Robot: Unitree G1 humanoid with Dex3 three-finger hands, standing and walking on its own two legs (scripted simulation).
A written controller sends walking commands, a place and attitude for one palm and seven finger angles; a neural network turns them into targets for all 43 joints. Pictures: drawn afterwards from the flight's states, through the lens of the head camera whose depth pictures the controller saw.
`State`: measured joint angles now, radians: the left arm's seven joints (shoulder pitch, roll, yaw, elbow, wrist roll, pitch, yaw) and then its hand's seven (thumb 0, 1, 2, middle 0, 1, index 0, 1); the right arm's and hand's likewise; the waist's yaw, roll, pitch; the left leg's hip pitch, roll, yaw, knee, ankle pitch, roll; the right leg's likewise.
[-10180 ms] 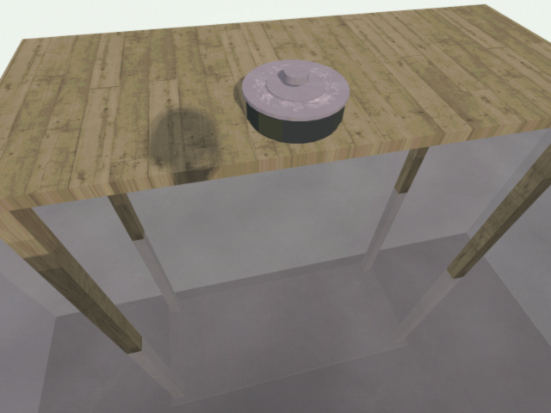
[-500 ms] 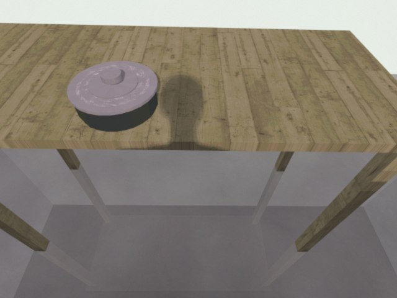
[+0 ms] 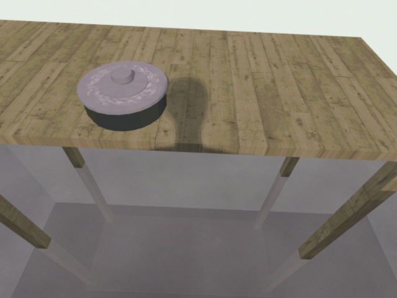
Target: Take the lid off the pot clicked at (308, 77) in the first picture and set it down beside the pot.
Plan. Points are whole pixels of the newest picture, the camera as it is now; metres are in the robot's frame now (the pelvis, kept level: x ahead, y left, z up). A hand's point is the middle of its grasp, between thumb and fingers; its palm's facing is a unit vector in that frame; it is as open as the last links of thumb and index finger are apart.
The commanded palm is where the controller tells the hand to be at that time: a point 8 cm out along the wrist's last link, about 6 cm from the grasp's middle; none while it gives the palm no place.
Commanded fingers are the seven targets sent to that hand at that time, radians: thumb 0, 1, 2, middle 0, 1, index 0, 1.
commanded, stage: shuffle to correct the standing spot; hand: left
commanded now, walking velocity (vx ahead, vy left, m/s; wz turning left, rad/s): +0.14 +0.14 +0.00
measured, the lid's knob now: (121, 75) +0.53 +0.22 +0.17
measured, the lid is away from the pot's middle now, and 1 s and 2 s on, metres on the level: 0.00 0.00 0.00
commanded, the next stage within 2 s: come to a stop and stand still in 0.42 s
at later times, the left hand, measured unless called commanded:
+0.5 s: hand out of the picture +0.10 +0.23 -0.15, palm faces +0.11 -0.96 -0.25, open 7.2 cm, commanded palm none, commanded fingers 0.00 0.90 0.90 -0.20 -0.30 -0.20 -0.30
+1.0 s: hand out of the picture +0.13 +0.25 -0.16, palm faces +0.06 -0.96 -0.28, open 7.4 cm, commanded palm none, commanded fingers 0.00 0.90 0.90 -0.20 -0.30 -0.20 -0.30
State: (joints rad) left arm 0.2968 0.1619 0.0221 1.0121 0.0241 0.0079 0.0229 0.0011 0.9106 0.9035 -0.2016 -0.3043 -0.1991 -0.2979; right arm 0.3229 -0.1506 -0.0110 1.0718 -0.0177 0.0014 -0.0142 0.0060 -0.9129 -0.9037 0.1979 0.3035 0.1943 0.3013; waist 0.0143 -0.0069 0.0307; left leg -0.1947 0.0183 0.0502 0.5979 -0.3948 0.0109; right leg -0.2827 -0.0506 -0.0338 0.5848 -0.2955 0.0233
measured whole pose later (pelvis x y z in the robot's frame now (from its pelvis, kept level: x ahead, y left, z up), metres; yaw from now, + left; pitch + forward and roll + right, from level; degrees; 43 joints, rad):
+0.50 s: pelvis +0.07 +0.03 +0.01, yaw +2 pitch +0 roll +2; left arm 0.28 0.16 0.06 0.97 0.03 -0.03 0.04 -0.01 0.94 0.90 -0.20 -0.30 -0.20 -0.30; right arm 0.28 -0.16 -0.05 1.01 -0.02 0.03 0.01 0.01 -0.91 -0.90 0.20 0.30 0.19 0.30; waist 0.01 -0.02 0.06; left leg -0.49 0.04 0.05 1.03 -0.39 -0.03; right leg -0.23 -0.10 -0.10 0.53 -0.29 -0.01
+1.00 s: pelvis +0.09 +0.06 +0.00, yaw +1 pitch -1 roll +1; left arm 0.27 0.15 0.02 0.92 0.03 0.01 0.04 0.00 0.91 0.90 -0.20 -0.30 -0.20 -0.30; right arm 0.16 -0.18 -0.04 0.95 -0.01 0.04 -0.01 0.00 -0.91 -0.90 0.20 0.30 0.20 0.30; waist 0.00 0.06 0.08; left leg -0.41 0.05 0.00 0.77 -0.31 -0.03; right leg -0.25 0.04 -0.05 0.63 -0.35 -0.07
